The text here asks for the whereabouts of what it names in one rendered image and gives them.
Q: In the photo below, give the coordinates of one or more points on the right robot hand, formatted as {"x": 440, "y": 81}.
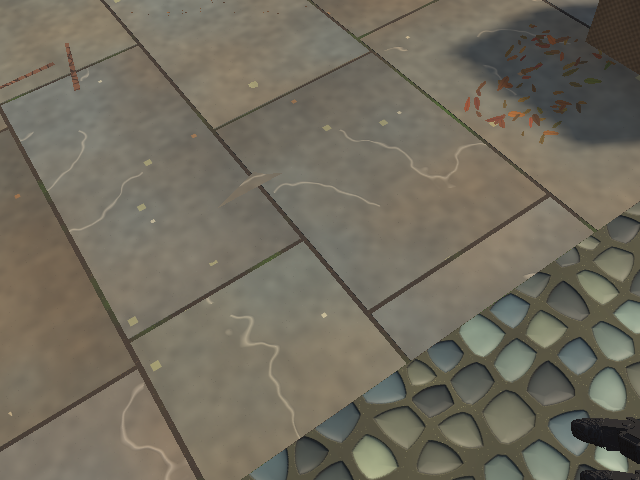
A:
{"x": 615, "y": 435}

